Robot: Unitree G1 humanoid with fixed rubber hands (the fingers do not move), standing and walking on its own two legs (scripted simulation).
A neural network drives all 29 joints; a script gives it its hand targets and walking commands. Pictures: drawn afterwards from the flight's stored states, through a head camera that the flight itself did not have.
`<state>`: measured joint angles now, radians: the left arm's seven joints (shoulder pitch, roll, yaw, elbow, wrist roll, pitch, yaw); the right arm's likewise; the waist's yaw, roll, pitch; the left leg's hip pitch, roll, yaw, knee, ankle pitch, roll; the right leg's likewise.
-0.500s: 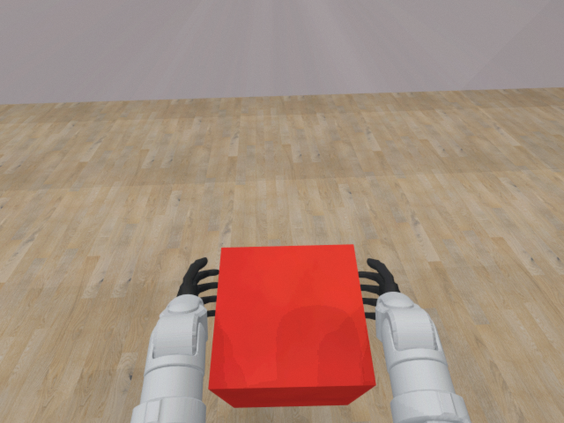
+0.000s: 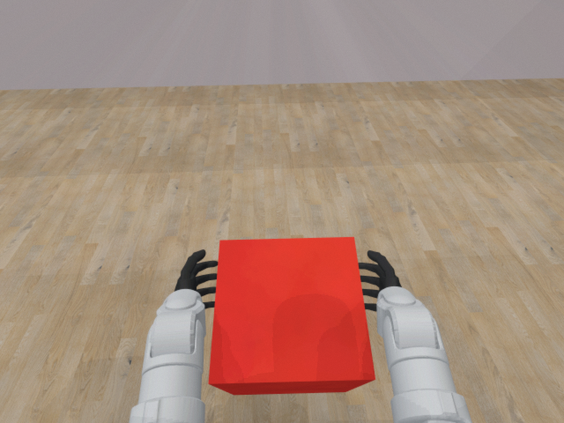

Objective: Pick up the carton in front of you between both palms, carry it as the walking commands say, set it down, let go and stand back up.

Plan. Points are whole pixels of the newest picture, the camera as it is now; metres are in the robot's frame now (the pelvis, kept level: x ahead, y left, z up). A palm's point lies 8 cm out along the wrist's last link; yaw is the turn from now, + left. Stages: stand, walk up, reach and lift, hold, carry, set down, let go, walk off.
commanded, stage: hold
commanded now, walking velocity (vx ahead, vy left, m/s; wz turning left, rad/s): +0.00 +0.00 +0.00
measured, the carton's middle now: (288, 323) +0.32 +0.00 -0.06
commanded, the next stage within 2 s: set down in 0.06 s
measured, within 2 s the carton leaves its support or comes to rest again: neither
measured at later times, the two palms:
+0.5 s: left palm (219, 295) +0.36 +0.12 -0.04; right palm (389, 313) +0.32 -0.17 -0.04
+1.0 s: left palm (235, 337) +0.37 +0.11 -0.22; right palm (369, 339) +0.37 -0.18 -0.23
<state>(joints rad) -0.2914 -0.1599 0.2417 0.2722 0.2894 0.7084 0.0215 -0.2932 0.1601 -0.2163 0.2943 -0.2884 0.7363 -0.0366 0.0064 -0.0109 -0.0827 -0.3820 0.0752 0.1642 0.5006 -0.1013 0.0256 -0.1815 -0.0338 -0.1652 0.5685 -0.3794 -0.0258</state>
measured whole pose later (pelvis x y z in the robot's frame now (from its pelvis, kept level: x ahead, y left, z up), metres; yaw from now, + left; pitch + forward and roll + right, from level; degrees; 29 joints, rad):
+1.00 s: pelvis -0.04 +0.03 -0.14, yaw -14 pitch +42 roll -1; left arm -0.65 -0.25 0.51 0.43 0.27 0.18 0.15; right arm -0.81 0.03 -0.36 0.73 -0.23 0.19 -0.05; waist 0.08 -0.05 -0.20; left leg -1.63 -0.05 -0.11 1.20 -0.30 -0.05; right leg -1.53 0.13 0.08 1.30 -0.50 0.01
